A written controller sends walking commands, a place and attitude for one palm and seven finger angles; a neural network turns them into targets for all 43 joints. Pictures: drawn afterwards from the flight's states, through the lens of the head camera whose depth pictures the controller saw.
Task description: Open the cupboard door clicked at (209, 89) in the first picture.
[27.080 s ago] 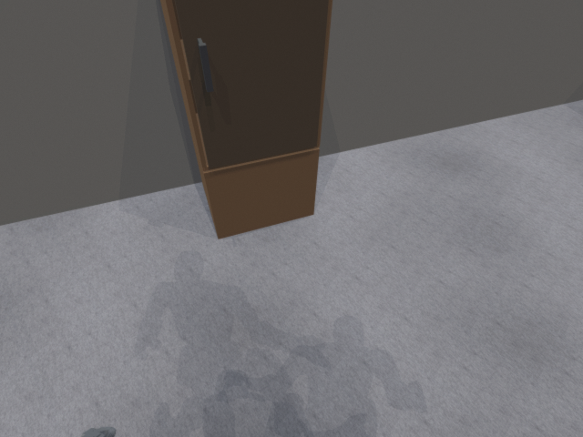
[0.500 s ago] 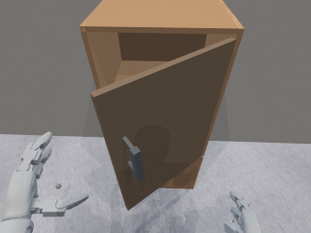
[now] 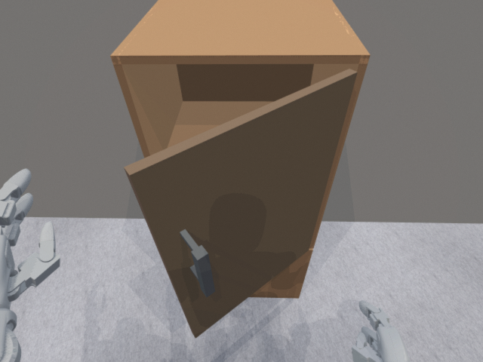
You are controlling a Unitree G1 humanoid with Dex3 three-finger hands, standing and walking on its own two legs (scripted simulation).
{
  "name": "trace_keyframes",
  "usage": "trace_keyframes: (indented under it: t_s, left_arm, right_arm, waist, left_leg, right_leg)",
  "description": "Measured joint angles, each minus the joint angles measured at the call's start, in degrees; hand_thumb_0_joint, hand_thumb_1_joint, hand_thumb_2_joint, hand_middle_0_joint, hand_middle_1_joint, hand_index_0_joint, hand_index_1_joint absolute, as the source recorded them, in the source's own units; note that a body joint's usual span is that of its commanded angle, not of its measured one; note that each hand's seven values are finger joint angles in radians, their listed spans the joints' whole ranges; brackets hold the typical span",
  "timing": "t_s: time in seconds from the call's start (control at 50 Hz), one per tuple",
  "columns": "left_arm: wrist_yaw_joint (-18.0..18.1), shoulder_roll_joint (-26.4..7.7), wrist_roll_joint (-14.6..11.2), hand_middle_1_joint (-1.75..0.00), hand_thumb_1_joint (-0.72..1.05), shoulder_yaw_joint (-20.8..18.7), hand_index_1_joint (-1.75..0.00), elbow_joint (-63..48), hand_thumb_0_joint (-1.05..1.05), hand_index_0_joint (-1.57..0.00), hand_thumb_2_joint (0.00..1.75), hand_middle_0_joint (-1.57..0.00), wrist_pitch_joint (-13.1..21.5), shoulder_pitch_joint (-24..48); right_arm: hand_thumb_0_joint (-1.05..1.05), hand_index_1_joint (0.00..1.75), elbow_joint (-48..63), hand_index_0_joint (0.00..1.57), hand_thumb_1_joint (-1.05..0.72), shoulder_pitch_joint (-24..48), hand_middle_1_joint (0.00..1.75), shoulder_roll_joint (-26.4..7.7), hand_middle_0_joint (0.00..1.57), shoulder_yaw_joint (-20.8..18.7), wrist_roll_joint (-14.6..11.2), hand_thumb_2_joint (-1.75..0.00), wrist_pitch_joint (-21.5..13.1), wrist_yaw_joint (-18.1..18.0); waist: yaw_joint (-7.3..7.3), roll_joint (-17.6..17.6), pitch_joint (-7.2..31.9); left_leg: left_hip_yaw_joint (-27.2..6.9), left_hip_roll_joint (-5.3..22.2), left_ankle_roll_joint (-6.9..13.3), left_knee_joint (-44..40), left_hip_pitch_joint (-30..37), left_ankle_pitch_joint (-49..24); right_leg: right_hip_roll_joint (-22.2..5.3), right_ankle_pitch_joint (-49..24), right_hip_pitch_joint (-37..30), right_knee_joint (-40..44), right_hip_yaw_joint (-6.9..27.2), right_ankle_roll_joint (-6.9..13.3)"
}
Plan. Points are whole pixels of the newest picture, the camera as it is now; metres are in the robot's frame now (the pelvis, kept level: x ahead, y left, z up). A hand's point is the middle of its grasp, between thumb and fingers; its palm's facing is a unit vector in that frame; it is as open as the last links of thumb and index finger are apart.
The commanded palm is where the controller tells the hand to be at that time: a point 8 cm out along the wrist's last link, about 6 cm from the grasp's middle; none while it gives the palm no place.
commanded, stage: draw the hand back to the body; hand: left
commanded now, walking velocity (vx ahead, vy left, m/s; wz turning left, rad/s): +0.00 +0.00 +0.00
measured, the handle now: (197, 264) +0.26 +0.11 +0.03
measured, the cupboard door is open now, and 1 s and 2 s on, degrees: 39 39 39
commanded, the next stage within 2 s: step back with the hand held close in 0.28 s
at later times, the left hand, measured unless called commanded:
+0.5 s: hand (56, 259) +0.18 +0.25 +0.16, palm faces +0.47 -0.78 -0.41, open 7.4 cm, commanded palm +0.13 +0.29 +0.18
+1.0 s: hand out of the picture +0.11 +0.29 +0.16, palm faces +0.40 -0.76 -0.52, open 7.4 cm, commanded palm +0.04 +0.33 +0.18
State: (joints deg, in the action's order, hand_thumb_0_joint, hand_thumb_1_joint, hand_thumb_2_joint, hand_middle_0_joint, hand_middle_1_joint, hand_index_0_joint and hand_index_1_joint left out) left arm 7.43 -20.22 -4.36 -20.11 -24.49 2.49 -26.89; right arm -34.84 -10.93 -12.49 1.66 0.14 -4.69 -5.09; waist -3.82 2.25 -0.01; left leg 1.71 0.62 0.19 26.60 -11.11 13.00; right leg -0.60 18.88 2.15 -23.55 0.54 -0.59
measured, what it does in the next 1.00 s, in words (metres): shifts its weight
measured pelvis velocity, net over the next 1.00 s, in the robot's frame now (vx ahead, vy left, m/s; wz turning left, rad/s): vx -0.09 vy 0.03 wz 0.01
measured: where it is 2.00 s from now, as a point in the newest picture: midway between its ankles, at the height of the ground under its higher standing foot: outside the picture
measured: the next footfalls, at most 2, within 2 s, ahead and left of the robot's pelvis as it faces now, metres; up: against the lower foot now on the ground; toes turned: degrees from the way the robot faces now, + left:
right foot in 1.48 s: -0.23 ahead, -0.08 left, +0.00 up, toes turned -2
left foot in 1.64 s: -0.12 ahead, +0.13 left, +0.00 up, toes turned -2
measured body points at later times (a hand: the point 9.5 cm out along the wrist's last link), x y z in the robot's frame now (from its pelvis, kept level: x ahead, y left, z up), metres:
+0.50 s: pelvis -0.01 -0.02 +0.00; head -0.02 -0.03 +0.45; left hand +0.15 +0.29 +0.18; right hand +0.19 -0.24 -0.08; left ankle +0.02 +0.12 -0.74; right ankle -0.07 -0.13 -0.74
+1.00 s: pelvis -0.09 +0.03 -0.01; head -0.06 +0.03 +0.44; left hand +0.08 +0.33 +0.18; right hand +0.08 -0.21 -0.09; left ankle +0.02 +0.12 -0.74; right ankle -0.07 -0.12 -0.74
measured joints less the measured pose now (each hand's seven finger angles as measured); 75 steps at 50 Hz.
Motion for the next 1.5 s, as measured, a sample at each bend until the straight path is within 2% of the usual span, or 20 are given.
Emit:
trace_keyframes:
  t_s: [0.16, 0.44, 0.54, 0.64, 0.74, 0.88, 1.02, 1.1, 1.16, 1.22, 1.26, 1.3, 1.34, 1.4, 1.44, 1.46, 1.48, 1.5]
  left_arm:
    - [-0.77, 0.94, -0.05, -0.30, 0.86, 1.63, -0.31, 0.54, 0.01, -0.21, 0.89, -0.21, -0.22, -0.96]
    - [-1.26, 0.80, -0.10, -0.30, 0.88, 0.80, -0.31, 2.07, 0.01, -0.22, 0.90, -0.21, 0.99, 0.41]
    - [-1.33, -0.91, 0.44, -0.30, 0.88, -2.17, -0.31, 2.10, 0.01, -0.21, 0.90, -0.21, 4.00, 0.36]
    - [-1.50, -1.81, 0.65, -0.30, 0.89, -1.45, -0.31, 0.04, 0.01, -0.21, 0.90, -0.21, 3.78, -3.14]
    - [-1.10, -3.70, 0.63, -0.30, 0.88, -1.60, -0.31, -2.35, 0.01, -0.22, 0.90, -0.21, 3.63, -4.77]
    - [0.24, -5.47, 0.74, -0.30, 0.88, -4.21, -0.31, -5.58, 0.01, -0.22, 0.90, -0.21, 5.72, -5.26]
    - [0.88, -4.40, 1.77, -0.30, 0.88, -5.70, -0.31, -5.53, 0.01, -0.22, 0.90, -0.21, 7.68, -4.89]
    - [1.36, -2.91, 1.71, -0.30, 0.88, -5.19, -0.31, -6.32, 0.01, -0.22, 0.90, -0.21, 8.15, -5.46]
    - [2.15, -1.56, 1.99, -0.30, 0.88, -4.01, -0.31, -7.67, 0.01, -0.22, 0.90, -0.21, 8.43, -6.17]
    - [2.28, -1.70, 2.07, -0.30, 0.88, -3.61, -0.31, -7.38, 0.01, -0.22, 0.90, -0.21, 8.39, -3.58]
    - [2.21, -2.39, 2.48, -0.30, 0.88, -4.37, -0.31, -5.81, 0.01, -0.22, 0.90, -0.21, 8.48, -1.10]
    - [2.25, -3.46, 2.43, -0.30, 0.88, -5.56, -0.31, -4.69, 0.01, -0.22, 0.90, -0.21, 8.47, 0.59]
    - [2.57, -4.07, 1.82, -0.30, 0.88, -6.47, -0.31, -4.99, 0.01, -0.22, 0.90, -0.21, 8.54, 0.43]
    - [2.86, -3.83, 0.66, -0.30, 0.88, -6.23, -0.31, -7.05, 0.01, -0.21, 0.90, -0.21, 8.54, -2.14]
    - [2.51, -3.99, 0.04, -0.30, 0.89, -5.74, -0.31, -8.16, 0.01, -0.21, 0.90, -0.21, 8.75, -3.93]
    - [2.30, -4.60, -0.16, -0.30, 0.89, -6.01, -0.31, -8.77, 0.01, -0.21, 0.90, -0.21, 9.05, -4.82]
    - [2.05, -4.76, -0.08, -0.30, 0.89, -6.03, -0.31, -8.97, 0.01, -0.21, 0.90, -0.21, 9.59, -5.05]
    - [1.70, -4.09, 0.19, -0.30, 0.89, -4.96, -0.31, -8.43, 0.01, -0.21, 0.90, -0.21, 9.94, -4.51]
  right_arm:
    - [0.02, 0.30, -0.49, 0.20, -0.91, -0.20, 0.30, -0.27, 0.20, -0.70, 0.08, -0.89, 0.47, -0.21]
    - [0.02, 0.30, -0.74, 0.20, -0.91, 0.33, 0.30, -0.34, 0.20, -1.07, -0.11, -0.90, 0.64, -0.60]
    - [0.02, 0.30, 0.71, 0.20, -0.91, 2.00, 0.30, -0.62, 0.20, -0.99, -0.13, -0.89, 3.33, 0.06]
    - [0.02, 0.30, 2.81, 0.20, -0.91, 2.65, 0.30, -0.98, 0.20, -1.96, -0.58, -0.89, 5.72, -0.04]
    - [0.02, 0.30, 3.89, 0.20, -0.91, 2.38, 0.30, -0.83, 0.20, -2.48, -0.87, -0.89, 6.65, -0.48]
    - [0.02, 0.30, 4.55, 0.20, -0.91, 0.97, 0.30, -0.11, 0.20, -2.20, -0.91, -0.90, 5.18, -0.26]
    - [0.02, 0.30, 4.20, 0.20, -0.91, -0.47, 0.30, 0.65, 0.20, -1.90, -0.79, -0.89, 2.10, 0.17]
    - [0.02, 0.30, 2.39, 0.20, -0.91, -0.96, 0.30, 0.83, 0.20, -1.86, -0.45, -0.89, 1.10, 0.54]
    - [0.02, 0.30, 0.44, 0.20, -0.91, -1.18, 0.30, 0.32, 0.20, -1.97, 0.01, -0.89, 0.86, 0.73]
    - [0.02, 0.30, -0.35, 0.20, -0.91, -1.09, 0.30, 0.10, 0.20, -2.09, 0.02, -0.89, 0.83, 0.06]
    - [0.02, 0.30, -0.48, 0.20, -0.91, -0.50, 0.30, 0.47, 0.20, -2.23, 0.27, -0.89, 0.21, -0.34]
    - [0.02, 0.30, -0.74, 0.20, -0.91, -0.12, 0.30, 1.60, 0.20, -2.53, 0.53, -0.89, -0.62, 0.21]
    - [0.02, 0.30, -0.80, 0.20, -0.91, -0.01, 0.30, 2.58, 0.20, -2.42, 0.59, -0.89, -1.26, 1.26]
    - [0.02, 0.30, -0.39, 0.20, -0.91, -0.01, 0.30, 3.16, 0.20, -1.88, 0.61, -0.89, -1.84, 2.47]
    - [0.02, 0.30, 0.09, 0.20, -0.91, 0.33, 0.30, 3.25, 0.20, -1.47, 0.82, -0.89, -1.95, 2.90]
    - [0.02, 0.30, 0.53, 0.20, -0.91, 0.83, 0.30, 3.40, 0.20, -1.21, 0.90, -0.89, -1.82, 3.07]
    - [0.02, 0.30, 0.61, 0.20, -0.91, 1.86, 0.30, 3.22, 0.20, -1.01, 0.95, -0.89, -1.55, 3.10]
    - [0.01, 0.30, -0.12, 0.20, -0.91, 2.84, 0.30, 2.58, 0.20, -1.01, 1.11, -0.89, -1.15, 2.90]
  waist:
    - [0.09, 0.15, -0.27]
    - [-0.15, 0.78, -0.92]
    - [1.63, 1.21, -1.07]
    - [2.72, 0.84, -1.76]
    - [3.25, -0.32, -3.01]
    - [3.92, -1.49, -3.92]
    - [4.25, -0.25, -4.40]
    - [3.59, 0.15, -4.20]
    - [2.62, -0.15, -3.51]
    - [2.69, -0.73, -3.90]
    - [3.20, 0.01, -4.51]
    - [3.83, 0.26, -4.35]
    - [4.04, 0.03, -3.30]
    - [3.77, -0.15, -0.94]
    - [3.24, -0.62, 0.43]
    - [2.63, -1.84, 0.75]
    - [1.74, -2.45, 0.39]
    - [1.31, -1.24, -0.60]
  left_leg:
    - [-0.32, 0.57, -0.63, -0.91, 0.80, -0.45]
    - [-1.10, 1.44, -1.30, -1.39, 1.35, -1.22]
    - [-1.44, 2.02, -1.11, 0.00, -1.98, -1.50]
    - [-0.03, 1.79, -0.48, -0.37, -3.93, -2.65]
    - [0.88, 1.50, 0.33, -0.06, -5.76, -3.82]
    - [0.97, 0.90, 1.52, 1.32, -9.02, -5.55]
    - [-0.48, 0.35, 2.28, 4.62, -13.49, -6.07]
    - [-1.15, -0.01, 1.20, 7.79, -16.03, -0.40]
    - [-1.40, -0.67, -0.12, 11.77, -15.82, 4.20]
    - [-1.19, -1.13, 1.99, 9.31, -15.02, -3.77]
    - [-1.72, -0.47, 3.64, 8.15, -15.12, -6.80]
    - [-2.55, 0.10, 3.86, 5.64, -15.13, -8.38]
    - [-2.35, 0.96, 3.63, 2.31, -15.24, -10.57]
    - [-1.46, 1.70, 2.86, -2.58, -15.76, -13.97]
    - [-0.35, 1.58, 2.20, -4.52, -16.83, -15.53]
    - [1.04, 1.07, 1.66, -4.00, -17.99, -15.14]
    - [2.12, 1.00, 0.67, -1.39, -19.75, -12.61]
    - [1.25, 1.43, -0.44, 3.08, -20.73, -7.08]
  right_leg:
    - [0.63, -0.28, -0.73, 0.70, -0.25, 0.66]
    - [1.62, -1.07, -1.67, 1.63, -0.90, 1.35]
    - [2.22, -2.28, 0.93, 1.84, -1.11, 1.05]
    - [1.74, -3.14, 4.00, 0.83, 0.22, 0.25]
    - [1.33, -4.05, 6.56, -0.48, 1.07, -0.54]
    - [0.74, -5.14, 10.27, -3.09, 1.09, -1.49]
    - [1.25, -4.35, 14.43, -7.58, 0.75, -1.22]
    - [1.22, -5.64, 15.58, -7.86, 0.50, -0.95]
    - [1.02, -6.05, 16.49, -8.87, 1.21, -1.77]
    - [0.75, -4.16, 17.46, -11.12, 1.40, -2.33]
    - [2.93, 1.74, 19.63, -19.73, 2.05, -1.84]
    - [5.26, 5.55, 21.16, -30.15, 1.81, -0.97]
    - [6.29, 7.74, 20.20, -33.69, 0.18, -0.24]
    - [6.24, 10.98, 14.60, -26.31, -2.69, 0.99]
    - [5.66, 10.04, 9.03, -14.14, -3.69, 1.92]
    - [4.51, 7.76, 6.43, -7.12, -3.01, 2.57]
    - [3.73, 2.82, 5.98, -3.49, -1.84, 3.13]
    - [4.39, 1.06, 6.27, -4.00, -1.53, 2.99]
